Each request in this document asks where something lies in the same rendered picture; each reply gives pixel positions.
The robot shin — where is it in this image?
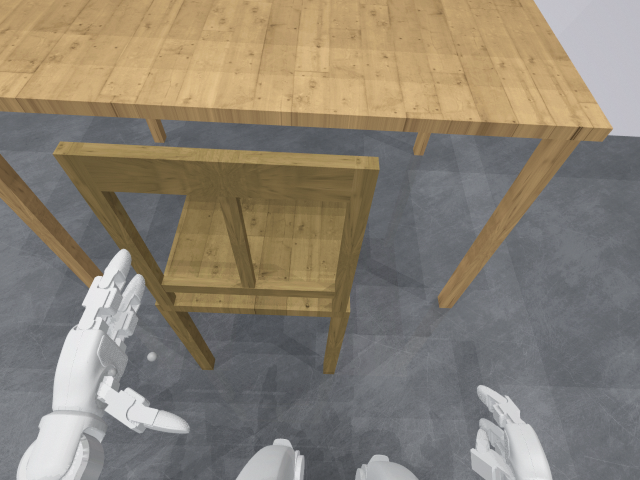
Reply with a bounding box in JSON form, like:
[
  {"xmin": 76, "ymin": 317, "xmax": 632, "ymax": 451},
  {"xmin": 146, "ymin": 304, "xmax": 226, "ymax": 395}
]
[
  {"xmin": 367, "ymin": 455, "xmax": 389, "ymax": 466},
  {"xmin": 273, "ymin": 439, "xmax": 293, "ymax": 449}
]

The robot right shin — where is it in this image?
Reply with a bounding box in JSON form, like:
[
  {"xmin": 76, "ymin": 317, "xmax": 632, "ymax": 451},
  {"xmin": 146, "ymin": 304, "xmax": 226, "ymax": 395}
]
[{"xmin": 367, "ymin": 455, "xmax": 389, "ymax": 466}]

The robot left shin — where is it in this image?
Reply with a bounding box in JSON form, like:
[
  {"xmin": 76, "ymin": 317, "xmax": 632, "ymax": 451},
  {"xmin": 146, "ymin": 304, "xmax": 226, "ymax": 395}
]
[{"xmin": 273, "ymin": 439, "xmax": 293, "ymax": 449}]

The chair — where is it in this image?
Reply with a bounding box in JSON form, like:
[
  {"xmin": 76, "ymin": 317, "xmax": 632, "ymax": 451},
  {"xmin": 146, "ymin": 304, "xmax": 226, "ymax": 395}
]
[{"xmin": 53, "ymin": 141, "xmax": 380, "ymax": 374}]

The table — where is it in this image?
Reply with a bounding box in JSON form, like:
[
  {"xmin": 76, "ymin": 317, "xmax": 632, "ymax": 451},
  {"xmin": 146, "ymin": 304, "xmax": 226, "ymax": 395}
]
[{"xmin": 0, "ymin": 0, "xmax": 613, "ymax": 308}]

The left robot forearm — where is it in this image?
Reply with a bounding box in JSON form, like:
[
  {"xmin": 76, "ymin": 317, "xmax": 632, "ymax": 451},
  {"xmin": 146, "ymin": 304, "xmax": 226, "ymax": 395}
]
[{"xmin": 17, "ymin": 411, "xmax": 108, "ymax": 480}]

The right robot hand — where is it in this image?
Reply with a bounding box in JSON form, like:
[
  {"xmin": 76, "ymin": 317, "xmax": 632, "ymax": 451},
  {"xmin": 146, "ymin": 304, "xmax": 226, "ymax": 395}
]
[{"xmin": 470, "ymin": 385, "xmax": 553, "ymax": 480}]

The left robot hand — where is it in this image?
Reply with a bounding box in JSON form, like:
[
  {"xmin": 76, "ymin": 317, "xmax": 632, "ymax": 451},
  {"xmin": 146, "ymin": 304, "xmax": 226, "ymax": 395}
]
[{"xmin": 52, "ymin": 249, "xmax": 190, "ymax": 434}]

